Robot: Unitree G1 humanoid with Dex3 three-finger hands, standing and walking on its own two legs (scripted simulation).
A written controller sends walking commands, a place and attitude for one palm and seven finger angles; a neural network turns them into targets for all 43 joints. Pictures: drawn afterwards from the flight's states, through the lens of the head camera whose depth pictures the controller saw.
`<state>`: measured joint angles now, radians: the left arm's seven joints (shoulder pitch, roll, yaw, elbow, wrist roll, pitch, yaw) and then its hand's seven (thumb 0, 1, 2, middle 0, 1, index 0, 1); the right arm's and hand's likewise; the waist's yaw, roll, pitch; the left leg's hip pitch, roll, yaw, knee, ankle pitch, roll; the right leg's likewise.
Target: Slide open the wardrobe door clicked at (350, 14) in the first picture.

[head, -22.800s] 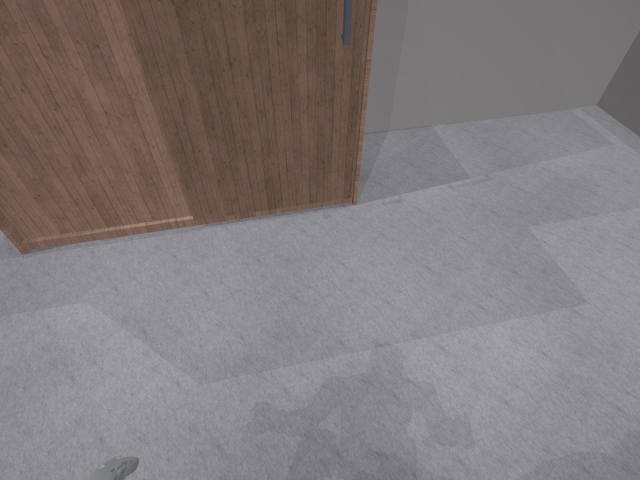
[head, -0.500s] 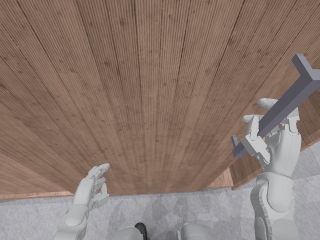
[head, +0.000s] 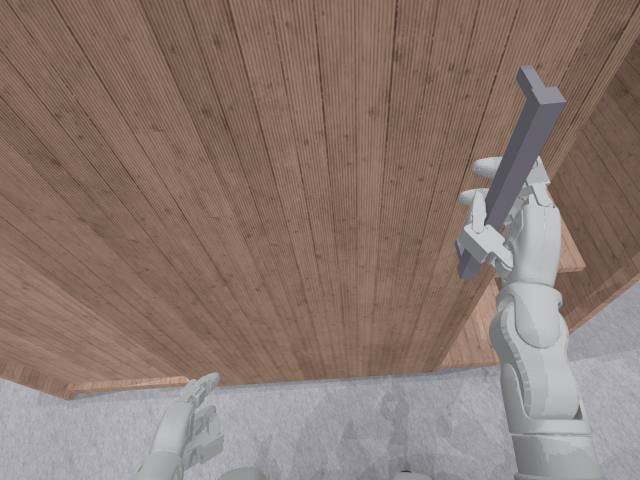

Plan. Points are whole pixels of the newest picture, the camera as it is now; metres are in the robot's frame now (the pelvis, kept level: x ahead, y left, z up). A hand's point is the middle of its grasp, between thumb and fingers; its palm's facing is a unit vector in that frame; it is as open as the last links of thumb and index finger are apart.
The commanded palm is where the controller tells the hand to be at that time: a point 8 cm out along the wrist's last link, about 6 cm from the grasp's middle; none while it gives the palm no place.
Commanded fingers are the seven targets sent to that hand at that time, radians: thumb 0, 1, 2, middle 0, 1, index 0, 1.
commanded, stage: step sideways, sliding the door along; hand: right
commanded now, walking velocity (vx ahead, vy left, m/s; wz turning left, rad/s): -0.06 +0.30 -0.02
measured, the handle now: (490, 195) +0.39 -0.22 +0.11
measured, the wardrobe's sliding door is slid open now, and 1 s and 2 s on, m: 0.26 0.38 0.49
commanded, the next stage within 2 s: none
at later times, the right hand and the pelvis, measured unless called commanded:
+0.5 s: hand (409, 234) +0.34 -0.12 +0.12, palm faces +0.32 +0.95 -0.01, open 6.2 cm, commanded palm +0.31 -0.10 +0.10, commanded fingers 0.00 -0.90 -0.90 0.45 1.40 0.45 1.40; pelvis -0.01 +0.09 -0.01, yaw -2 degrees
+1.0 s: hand (345, 238) +0.35 -0.05 +0.11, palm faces +0.44 +0.90 -0.03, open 6.5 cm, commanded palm +0.31 -0.02 +0.11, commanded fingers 0.00 -0.90 -0.90 0.45 1.40 0.45 1.40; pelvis +0.01 +0.19 -0.02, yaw -4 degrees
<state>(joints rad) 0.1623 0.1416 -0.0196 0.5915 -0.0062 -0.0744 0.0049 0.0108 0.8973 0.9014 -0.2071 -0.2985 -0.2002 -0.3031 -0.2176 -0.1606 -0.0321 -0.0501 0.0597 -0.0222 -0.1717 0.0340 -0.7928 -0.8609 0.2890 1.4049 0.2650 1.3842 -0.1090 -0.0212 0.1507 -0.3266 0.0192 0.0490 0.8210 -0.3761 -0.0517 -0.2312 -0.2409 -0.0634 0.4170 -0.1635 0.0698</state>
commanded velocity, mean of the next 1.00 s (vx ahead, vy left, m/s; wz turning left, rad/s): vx -0.08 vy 0.30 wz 0.04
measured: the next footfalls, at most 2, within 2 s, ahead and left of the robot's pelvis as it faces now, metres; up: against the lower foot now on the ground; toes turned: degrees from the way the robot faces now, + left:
left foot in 0.10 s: +0.01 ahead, +0.17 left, +0.00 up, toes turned +3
right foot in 0.32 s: +0.05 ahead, -0.05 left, +0.00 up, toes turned -12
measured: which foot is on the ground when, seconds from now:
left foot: up 0.00-0.08, down 0.10-0.30, up 0.32-0.72, down 0.74-0.92, up 0.94-1.00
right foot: down 0.00-0.12, up 0.14-0.30, down 0.32-0.76, up 0.78-0.92, down 0.94-1.00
